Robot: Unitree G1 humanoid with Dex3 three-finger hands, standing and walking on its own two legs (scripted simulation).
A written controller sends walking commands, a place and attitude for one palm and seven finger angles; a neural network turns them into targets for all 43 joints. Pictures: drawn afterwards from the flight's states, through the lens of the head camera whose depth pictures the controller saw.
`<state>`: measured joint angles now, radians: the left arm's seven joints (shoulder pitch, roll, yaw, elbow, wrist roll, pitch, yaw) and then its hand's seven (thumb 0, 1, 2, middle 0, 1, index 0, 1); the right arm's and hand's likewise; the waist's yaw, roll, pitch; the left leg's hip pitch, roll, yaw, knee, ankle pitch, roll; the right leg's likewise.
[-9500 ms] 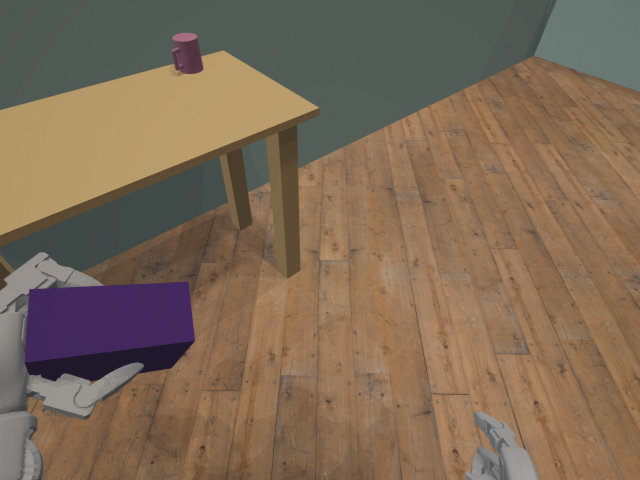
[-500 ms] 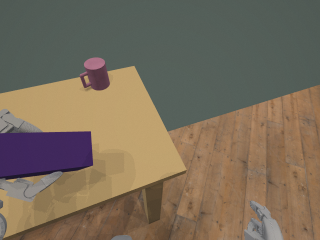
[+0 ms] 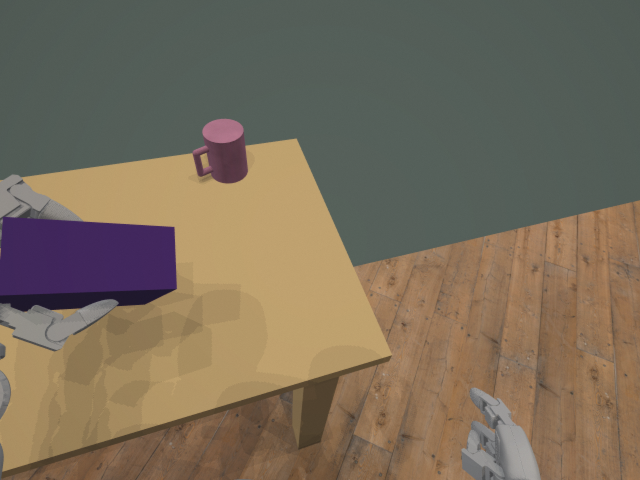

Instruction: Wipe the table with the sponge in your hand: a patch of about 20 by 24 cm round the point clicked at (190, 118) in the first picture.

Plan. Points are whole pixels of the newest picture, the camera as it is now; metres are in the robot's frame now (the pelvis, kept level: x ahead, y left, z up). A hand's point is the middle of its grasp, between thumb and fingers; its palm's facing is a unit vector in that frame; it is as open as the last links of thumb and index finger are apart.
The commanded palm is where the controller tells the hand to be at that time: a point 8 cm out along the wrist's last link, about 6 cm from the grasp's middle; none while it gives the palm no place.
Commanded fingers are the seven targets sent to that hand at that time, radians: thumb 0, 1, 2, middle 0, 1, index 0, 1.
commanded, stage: come to a stop and stand still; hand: left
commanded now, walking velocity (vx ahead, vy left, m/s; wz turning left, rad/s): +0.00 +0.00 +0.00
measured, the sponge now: (113, 269) +0.26 +0.25 +0.15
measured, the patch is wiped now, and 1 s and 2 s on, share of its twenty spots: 0.00 0.00 0.00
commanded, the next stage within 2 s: look again from close up in 0.50 s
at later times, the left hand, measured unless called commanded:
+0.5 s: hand (26, 313) +0.20 +0.29 +0.16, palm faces +0.42 -0.84 -0.33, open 10.0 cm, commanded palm +0.14 +0.32 +0.18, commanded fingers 0.00 0.10 1.30 -1.20 -1.60 -1.20 -1.60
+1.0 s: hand (53, 310) +0.21 +0.28 +0.16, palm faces +0.38 -0.84 -0.38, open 10.0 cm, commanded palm +0.15 +0.31 +0.18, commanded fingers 0.00 0.10 1.30 -1.20 -1.60 -1.20 -1.60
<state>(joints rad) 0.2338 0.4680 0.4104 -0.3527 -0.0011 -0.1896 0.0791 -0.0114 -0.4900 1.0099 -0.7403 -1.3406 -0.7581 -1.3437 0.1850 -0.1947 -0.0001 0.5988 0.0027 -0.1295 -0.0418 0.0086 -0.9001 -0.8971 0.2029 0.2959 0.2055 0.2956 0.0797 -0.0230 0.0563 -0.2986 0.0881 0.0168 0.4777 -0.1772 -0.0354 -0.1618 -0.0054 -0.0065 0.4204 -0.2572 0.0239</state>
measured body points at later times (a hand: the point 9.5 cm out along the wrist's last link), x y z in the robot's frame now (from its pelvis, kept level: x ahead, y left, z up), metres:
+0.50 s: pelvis -0.02 +0.04 +0.00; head +0.00 +0.08 +0.45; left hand +0.17 +0.34 +0.18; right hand +0.16 -0.17 -0.07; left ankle +0.04 +0.14 -0.74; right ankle -0.02 -0.14 -0.74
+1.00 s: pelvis -0.01 +0.03 +0.00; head +0.01 +0.05 +0.45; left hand +0.18 +0.32 +0.18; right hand +0.17 -0.20 -0.07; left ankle +0.04 +0.14 -0.74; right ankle -0.02 -0.14 -0.74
